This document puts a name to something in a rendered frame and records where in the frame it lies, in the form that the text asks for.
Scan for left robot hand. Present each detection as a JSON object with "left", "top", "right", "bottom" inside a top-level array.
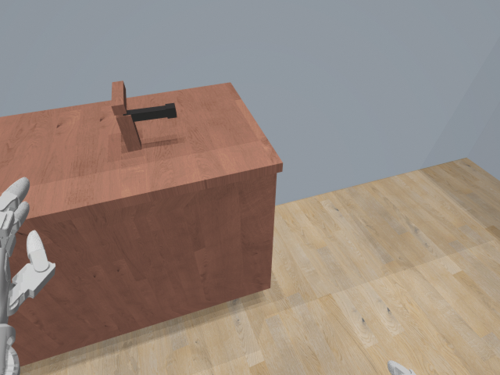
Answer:
[{"left": 0, "top": 177, "right": 55, "bottom": 324}]

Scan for counter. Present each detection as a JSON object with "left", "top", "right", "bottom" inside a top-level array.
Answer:
[{"left": 0, "top": 80, "right": 283, "bottom": 366}]

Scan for left robot forearm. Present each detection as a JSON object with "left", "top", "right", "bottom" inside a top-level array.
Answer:
[{"left": 0, "top": 323, "right": 20, "bottom": 375}]

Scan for tap lever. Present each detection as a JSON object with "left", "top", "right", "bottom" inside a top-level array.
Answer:
[{"left": 123, "top": 103, "right": 177, "bottom": 122}]

